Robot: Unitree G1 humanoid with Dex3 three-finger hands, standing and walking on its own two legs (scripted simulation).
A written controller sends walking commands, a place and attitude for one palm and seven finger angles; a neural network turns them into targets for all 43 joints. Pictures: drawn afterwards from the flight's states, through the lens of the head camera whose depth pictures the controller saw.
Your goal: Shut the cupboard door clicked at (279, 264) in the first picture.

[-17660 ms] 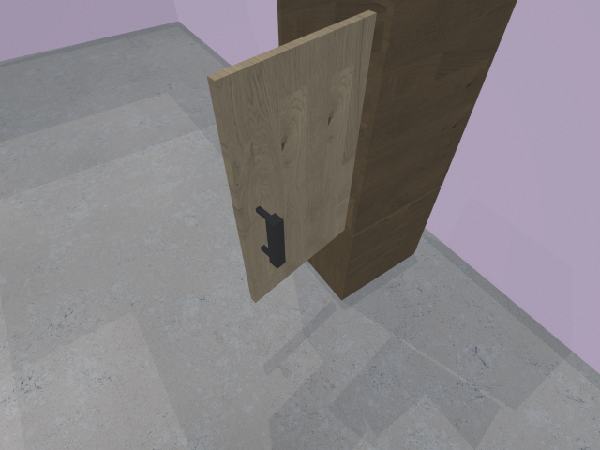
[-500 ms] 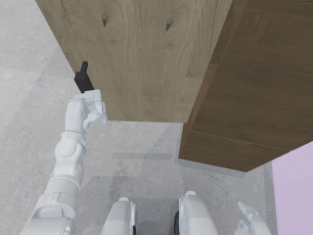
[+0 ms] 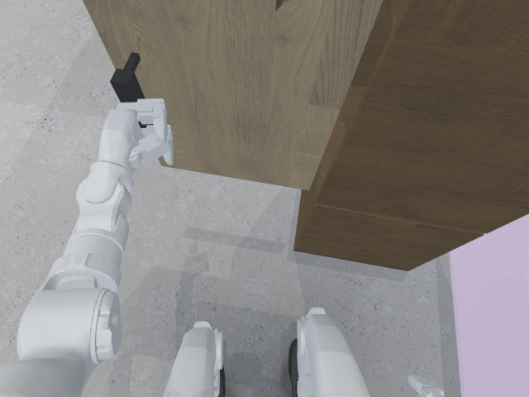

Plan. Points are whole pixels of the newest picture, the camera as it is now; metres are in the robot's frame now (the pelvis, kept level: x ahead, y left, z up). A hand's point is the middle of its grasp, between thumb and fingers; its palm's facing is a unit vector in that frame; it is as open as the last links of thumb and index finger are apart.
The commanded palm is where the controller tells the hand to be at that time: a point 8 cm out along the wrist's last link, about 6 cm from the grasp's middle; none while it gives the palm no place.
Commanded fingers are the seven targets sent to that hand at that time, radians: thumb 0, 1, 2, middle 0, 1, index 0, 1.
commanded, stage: push the door shut along its arc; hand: left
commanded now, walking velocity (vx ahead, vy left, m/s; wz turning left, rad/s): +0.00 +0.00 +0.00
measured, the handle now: (142, 101) +0.55 +0.17 +0.04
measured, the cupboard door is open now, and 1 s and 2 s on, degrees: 90 77 63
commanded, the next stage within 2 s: pull the fist back off the door in 1.20 s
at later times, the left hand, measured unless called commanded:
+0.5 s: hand (196, 110) +0.53 +0.08 +0.05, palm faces -0.35 -0.94 -0.06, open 3.1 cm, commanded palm +0.53 +0.13 +0.05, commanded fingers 0.00 0.90 0.90 -1.30 -1.50 -1.30 -1.50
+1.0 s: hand (208, 91) +0.56 +0.07 +0.06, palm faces -0.43 -0.90 -0.06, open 3.0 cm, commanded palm +0.59 +0.08 +0.05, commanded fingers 0.00 0.90 0.90 -1.30 -1.50 -1.30 -1.50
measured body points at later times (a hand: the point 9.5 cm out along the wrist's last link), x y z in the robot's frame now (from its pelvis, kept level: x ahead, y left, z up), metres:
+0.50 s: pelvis -0.01 +0.01 -0.01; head +0.16 +0.02 +0.40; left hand +0.54 +0.14 +0.06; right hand +0.01 -0.26 -0.13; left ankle +0.03 +0.12 -0.60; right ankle +0.07 -0.13 -0.60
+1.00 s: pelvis -0.01 +0.00 -0.03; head +0.18 +0.01 +0.38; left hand +0.58 +0.12 +0.06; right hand -0.02 -0.27 -0.13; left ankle +0.03 +0.12 -0.60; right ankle +0.07 -0.14 -0.60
